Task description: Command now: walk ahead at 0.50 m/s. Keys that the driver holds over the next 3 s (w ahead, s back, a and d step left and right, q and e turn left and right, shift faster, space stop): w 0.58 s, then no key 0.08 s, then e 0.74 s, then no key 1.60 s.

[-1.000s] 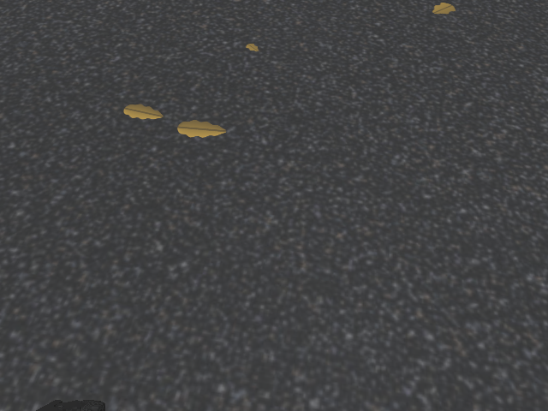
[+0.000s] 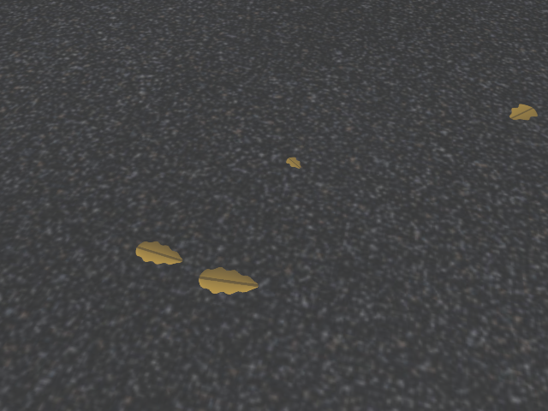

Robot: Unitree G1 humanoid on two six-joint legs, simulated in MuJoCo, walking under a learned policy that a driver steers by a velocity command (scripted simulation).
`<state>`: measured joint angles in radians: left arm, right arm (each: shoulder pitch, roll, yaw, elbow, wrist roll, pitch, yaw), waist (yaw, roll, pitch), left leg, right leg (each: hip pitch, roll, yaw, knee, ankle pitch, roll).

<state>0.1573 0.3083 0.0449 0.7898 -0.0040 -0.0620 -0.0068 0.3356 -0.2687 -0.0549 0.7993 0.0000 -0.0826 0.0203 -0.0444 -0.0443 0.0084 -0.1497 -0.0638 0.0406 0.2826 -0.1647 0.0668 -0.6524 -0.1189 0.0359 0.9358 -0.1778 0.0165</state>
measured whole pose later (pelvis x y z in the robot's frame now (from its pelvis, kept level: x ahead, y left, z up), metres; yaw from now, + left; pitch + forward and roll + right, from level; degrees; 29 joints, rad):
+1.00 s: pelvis +0.47 -0.02 -0.01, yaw -8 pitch +1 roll +0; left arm 0.23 0.31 0.08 0.82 -0.01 0.05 0.04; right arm 0.09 -0.25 -0.05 0.82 -0.03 -0.03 -0.01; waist 0.01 -0.03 0.06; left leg -0.34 0.03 0.13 0.42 -0.10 0.04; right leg -0.56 -0.06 0.01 1.04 -0.41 0.06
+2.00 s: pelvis +0.52 -0.04 -0.01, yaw -27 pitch -2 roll +0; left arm 0.18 0.27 0.05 0.82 0.01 0.02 0.02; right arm 0.10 -0.26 -0.03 0.95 -0.01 -0.02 -0.01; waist 0.00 0.00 0.04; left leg -0.20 0.00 -0.01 0.50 -0.27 0.00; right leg -0.20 0.03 0.08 0.50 -0.27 0.00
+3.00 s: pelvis +0.52 -0.04 -0.01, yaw -27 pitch -1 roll +0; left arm 0.21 0.22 0.02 1.09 0.00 0.00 0.04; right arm 0.22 -0.23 0.00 1.09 0.00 -0.01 -0.03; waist -0.01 0.00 0.04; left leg -0.20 -0.01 -0.01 0.49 -0.27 0.01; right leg -0.19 0.02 0.08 0.48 -0.26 0.02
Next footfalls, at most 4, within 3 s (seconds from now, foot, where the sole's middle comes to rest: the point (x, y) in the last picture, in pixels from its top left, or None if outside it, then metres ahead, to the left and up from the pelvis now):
0.24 right None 0.31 -0.16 -0.78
0.76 left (236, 370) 0.60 0.08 -0.78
1.20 right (340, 405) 0.50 -0.17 -0.78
1.66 left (249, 365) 0.61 0.05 -0.78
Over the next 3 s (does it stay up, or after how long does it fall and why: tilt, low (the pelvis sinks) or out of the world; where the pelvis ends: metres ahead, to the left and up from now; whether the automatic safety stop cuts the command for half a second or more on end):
stays up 0.52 -0.04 -0.01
